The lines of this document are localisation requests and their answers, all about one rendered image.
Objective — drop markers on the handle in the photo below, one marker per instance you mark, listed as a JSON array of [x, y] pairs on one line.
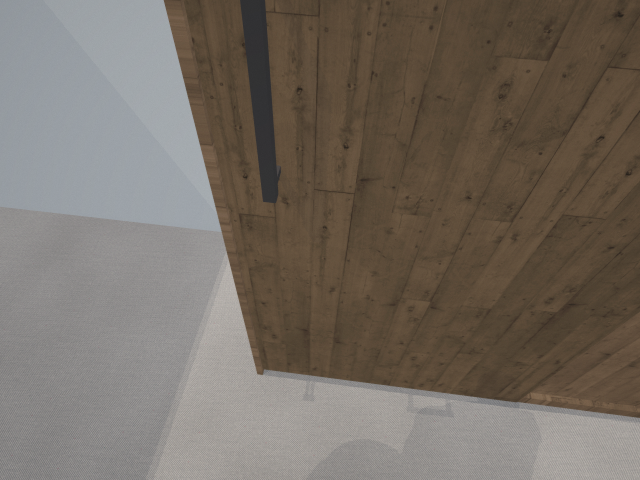
[[256, 44]]

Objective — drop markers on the wardrobe door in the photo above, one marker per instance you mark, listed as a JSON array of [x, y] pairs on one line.
[[458, 207], [607, 372]]

